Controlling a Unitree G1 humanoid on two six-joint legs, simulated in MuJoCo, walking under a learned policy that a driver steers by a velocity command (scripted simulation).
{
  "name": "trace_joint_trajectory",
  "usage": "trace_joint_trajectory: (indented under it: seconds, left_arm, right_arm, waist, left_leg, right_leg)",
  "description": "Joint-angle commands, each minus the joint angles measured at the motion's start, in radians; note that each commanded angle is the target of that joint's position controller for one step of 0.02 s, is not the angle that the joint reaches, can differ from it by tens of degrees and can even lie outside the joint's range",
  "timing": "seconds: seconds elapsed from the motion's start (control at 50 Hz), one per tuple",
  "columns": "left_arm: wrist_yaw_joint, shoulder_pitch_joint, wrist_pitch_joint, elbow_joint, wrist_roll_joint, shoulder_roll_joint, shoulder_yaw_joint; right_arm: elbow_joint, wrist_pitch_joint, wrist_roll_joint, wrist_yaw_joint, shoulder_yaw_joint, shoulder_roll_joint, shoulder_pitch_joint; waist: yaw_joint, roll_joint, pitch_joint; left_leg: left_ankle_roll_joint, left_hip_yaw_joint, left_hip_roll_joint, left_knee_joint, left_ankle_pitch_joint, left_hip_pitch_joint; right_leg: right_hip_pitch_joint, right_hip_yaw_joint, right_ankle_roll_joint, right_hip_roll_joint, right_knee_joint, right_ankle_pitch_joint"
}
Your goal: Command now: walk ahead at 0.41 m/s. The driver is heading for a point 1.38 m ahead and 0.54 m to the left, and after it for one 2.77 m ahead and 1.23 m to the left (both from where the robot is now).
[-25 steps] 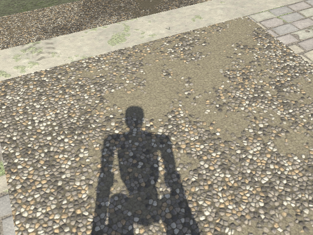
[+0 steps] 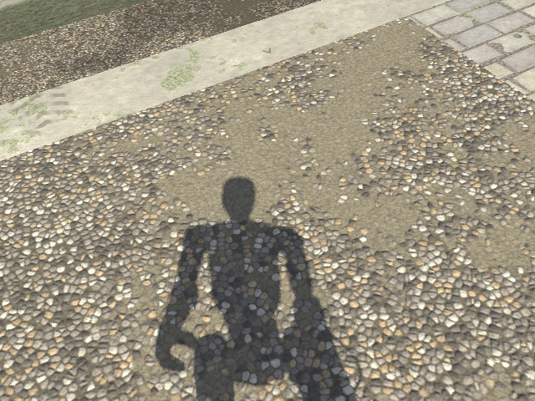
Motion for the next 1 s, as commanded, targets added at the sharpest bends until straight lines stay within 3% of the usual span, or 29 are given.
trace_joint_trajectory:
  seconds: [0.02, 0.04, 0.06, 0.08, 0.12, 0.16, 0.26, 0.32, 0.38, 0.42, 0.46, 0.48, 0.5, 0.52, 0.54, 0.56, 0.58, 0.6, 0.62, 0.66, 0.7, 0.74, 0.82, 0.92, 0.96, 1.0]
  left_arm:
    - [0.018, 0.508, -0.008, 0.099, 0.012, 0.235, 0.069]
    - [0.017, 0.417, 0.006, 0.093, 0.005, 0.173, 0.051]
    - [0.011, 0.287, 0.005, 0.051, 0.002, 0.139, 0.039]
    - [0.005, 0.220, -0.004, 0.030, 0.001, 0.114, 0.031]
    - [0.010, 0.204, -0.022, 0.032, -0.001, 0.070, 0.014]
    - [0.019, 0.259, -0.035, 0.056, -0.001, 0.059, 0.006]
    - [0.030, 0.352, -0.044, 0.082, 0.005, 0.052, -0.006]
    - [0.036, 0.346, -0.050, 0.079, 0.002, 0.043, -0.014]
    - [0.048, 0.377, -0.054, 0.093, -0.001, 0.067, -0.012]
    - [0.058, 0.371, -0.054, 0.095, -0.002, 0.094, -0.007]
    - [0.071, 0.347, -0.044, 0.090, 0.002, 0.124, 0.003]
    - [0.071, 0.331, -0.037, 0.080, 0.005, 0.141, 0.009]
    - [0.063, 0.306, -0.032, 0.066, 0.001, 0.154, 0.015]
    - [0.050, 0.276, -0.033, 0.029, -0.003, 0.138, 0.014]
    - [0.029, 0.315, -0.037, -0.042, -0.020, 0.049, 0.005]
    - [0.022, 0.199, -0.049, -0.078, -0.009, 0.109, 0.013]
    - [0.016, 0.129, -0.062, -0.111, -0.014, 0.117, 0.012]
    - [0.019, 0.130, -0.067, -0.105, -0.013, 0.115, 0.014]
    - [0.021, 0.125, -0.053, -0.108, 0.003, 0.106, 0.016]
    - [0.015, 0.155, -0.011, -0.110, 0.028, 0.081, 0.013]
    - [0.008, 0.113, 0.014, -0.136, 0.031, 0.080, 0.013]
    - [0.004, 0.009, 0.023, -0.181, 0.029, 0.092, 0.014]
    - [-0.004, -0.164, 0.029, -0.252, 0.022, 0.106, 0.013]
    - [-0.013, -0.321, 0.020, -0.327, 0.015, 0.108, -0.003]
    - [-0.014, -0.344, 0.010, -0.354, 0.008, 0.120, -0.006]
    - [-0.008, -0.261, -0.001, -0.345, 0.003, 0.146, 0.000]
  right_arm:
    - [-0.104, -0.025, 0.008, 0.017, 0.015, 0.011, -0.016]
    - [-0.118, -0.019, -0.021, 0.025, -0.002, -0.053, -0.064]
    - [-0.136, -0.018, -0.021, 0.036, -0.003, -0.049, -0.118]
    - [-0.139, -0.022, -0.013, 0.043, -0.001, -0.037, -0.144]
    - [-0.134, -0.011, -0.017, 0.047, -0.007, -0.029, -0.135]
    - [-0.133, 0.009, -0.014, 0.051, -0.012, -0.028, -0.136]
    - [-0.200, 0.029, -0.004, 0.056, -0.015, -0.020, -0.337]
    - [-0.249, 0.025, -0.003, 0.060, -0.003, -0.001, -0.460]
    - [-0.290, 0.024, -0.002, 0.064, 0.003, -0.001, -0.545]
    - [-0.292, 0.023, -0.005, 0.060, -0.007, -0.024, -0.515]
    - [-0.259, 0.021, -0.007, 0.051, -0.025, -0.056, -0.383]
    - [-0.226, 0.019, -0.009, 0.048, -0.039, -0.079, -0.277]
    - [-0.191, 0.015, -0.019, 0.045, -0.057, -0.107, -0.162]
    - [-0.182, 0.018, -0.030, 0.037, -0.085, -0.184, -0.068]
    - [-0.207, 0.030, -0.022, 0.039, -0.102, -0.260, -0.122]
    - [-0.204, 0.039, 0.001, 0.038, -0.099, -0.247, -0.135]
    - [-0.210, 0.037, 0.005, 0.032, -0.086, -0.202, -0.195]
    - [-0.211, 0.032, 0.003, 0.031, -0.072, -0.148, -0.233]
    - [-0.216, 0.022, 0.006, 0.025, -0.062, -0.124, -0.255]
    - [-0.218, 0.001, 0.015, 0.017, -0.053, -0.119, -0.252]
    - [-0.213, -0.012, 0.021, 0.017, -0.058, -0.156, -0.214]
    - [-0.215, -0.011, 0.022, 0.018, -0.060, -0.171, -0.172]
    - [-0.218, -0.002, 0.020, 0.022, -0.058, -0.170, -0.075]
    - [-0.233, 0.003, 0.007, 0.011, -0.058, -0.184, -0.010]
    - [-0.244, 0.004, 0.001, 0.004, -0.062, -0.198, -0.011]
    - [-0.267, 0.001, 0.001, -0.002, -0.068, -0.221, -0.069]
  waist:
    - [0.190, -0.383, -0.064]
    - [0.126, -0.234, 0.018]
    - [0.078, -0.130, 0.094]
    - [0.054, -0.070, 0.114]
    - [0.013, -0.076, 0.094]
    - [0.004, -0.089, 0.079]
    - [0.034, -0.103, 0.119]
    - [0.046, -0.113, 0.139]
    - [0.062, -0.119, 0.145]
    - [0.036, -0.131, 0.107]
    - [-0.026, -0.160, 0.025]
    - [-0.068, -0.171, -0.035]
    - [-0.130, -0.160, -0.085]
    - [-0.177, -0.067, -0.157]
    - [-0.069, 0.175, -0.230]
    - [-0.084, 0.012, -0.196]
    - [-0.056, -0.028, -0.080]
    - [-0.006, -0.118, -0.004]
    - [0.029, -0.136, 0.020]
    - [0.068, -0.101, 0.014]
    - [0.069, -0.067, 0.023]
    - [0.042, -0.031, 0.043]
    - [-0.026, 0.012, 0.041]
    - [-0.075, 0.033, 0.048]
    - [-0.073, 0.046, 0.048]
    - [-0.016, 0.057, 0.030]
  left_leg:
    - [0.055, 0.100, -0.072, 0.620, -0.053, -0.642]
    - [0.078, -0.018, -0.009, 0.773, -0.044, -0.698]
    - [0.087, -0.034, 0.042, 0.798, 0.068, -0.715]
    - [0.084, -0.040, 0.073, 0.760, 0.150, -0.677]
    - [0.064, -0.027, 0.097, 0.694, 0.203, -0.604]
    - [0.053, -0.008, 0.086, 0.680, 0.228, -0.608]
    - [0.048, 0.007, 0.057, 0.575, 0.333, -0.743]
    - [0.051, 0.065, 0.034, 0.373, 0.413, -0.690]
    - [0.076, 0.136, 0.008, 0.219, 0.422, -0.613]
    - [0.112, 0.172, -0.036, 0.180, 0.377, -0.536]
    - [0.159, 0.194, -0.092, 0.182, 0.293, -0.407]
    - [0.186, 0.184, -0.110, 0.158, 0.265, -0.302]
    - [0.218, 0.147, -0.110, 0.068, 0.277, -0.142]
    - [0.283, -0.092, 0.065, 0.016, 0.156, 0.045]
    - [0.463, -0.696, 0.347, -0.099, 0.213, 0.290]
    - [0.447, -0.702, 0.327, -0.178, 0.135, 0.257]
    - [0.398, -0.587, 0.314, -0.208, 0.156, 0.141]
    - [0.346, -0.495, 0.275, -0.232, 0.278, 0.007]
    - [0.313, -0.416, 0.223, -0.234, 0.386, -0.084]
    - [0.289, -0.321, 0.163, -0.241, 0.515, -0.166]
    - [0.277, -0.272, 0.127, -0.247, 0.588, -0.191]
    - [0.247, -0.260, 0.103, -0.260, 0.598, -0.186]
    - [0.186, -0.280, 0.089, -0.235, 0.652, -0.080]
    - [0.196, -0.329, 0.102, -0.177, 0.726, 0.054]
    - [0.192, -0.356, 0.120, -0.143, 0.766, 0.084]
    - [0.154, -0.360, 0.120, -0.092, 0.839, 0.043]
  right_leg:
    - [0.592, 0.674, -0.148, -0.368, -0.390, -0.443]
    - [0.465, 0.767, -0.162, -0.373, -0.443, -0.550]
    - [0.361, 0.654, -0.149, -0.353, -0.431, -0.492]
    - [0.288, 0.532, -0.137, -0.309, -0.441, -0.323]
    - [0.245, 0.363, -0.107, -0.231, -0.445, -0.091]
    - [0.275, 0.258, -0.095, -0.211, -0.438, 0.095]
    - [0.331, 0.089, -0.064, -0.195, -0.438, 0.370]
    - [0.316, -0.003, -0.048, -0.173, -0.434, 0.484]
    - [0.365, -0.055, -0.044, -0.193, -0.411, 0.626]
    - [0.432, -0.090, -0.033, -0.207, -0.314, 0.898]
    - [0.475, -0.117, -0.026, -0.222, -0.112, 1.128]
    - [0.466, -0.115, -0.032, -0.231, 0.044, 1.128]
    - [0.387, -0.124, -0.032, -0.218, 0.255, 0.985]
    - [0.187, -0.135, -0.021, -0.163, 0.592, 0.599]
    - [-0.234, -0.037, 0.026, 0.080, 0.963, -0.300]
    - [-0.364, 0.140, 0.006, 0.027, 0.973, -0.217]
    - [-0.396, 0.148, 0.000, -0.024, 0.893, -0.125]
    - [-0.341, 0.141, 0.004, -0.060, 0.788, -0.079]
    - [-0.277, 0.145, 0.020, -0.082, 0.718, -0.073]
    - [-0.196, 0.138, 0.052, -0.093, 0.628, -0.081]
    - [-0.210, 0.112, 0.078, -0.094, 0.549, -0.047]
    - [-0.265, 0.093, 0.099, -0.095, 0.455, 0.043]
    - [-0.351, 0.085, 0.105, -0.070, 0.294, 0.187]
    - [-0.383, 0.085, 0.090, -0.019, 0.133, 0.202]
    - [-0.340, 0.094, 0.073, -0.002, 0.060, 0.188]
    - [-0.166, 0.104, 0.047, 0.021, -0.032, 0.152]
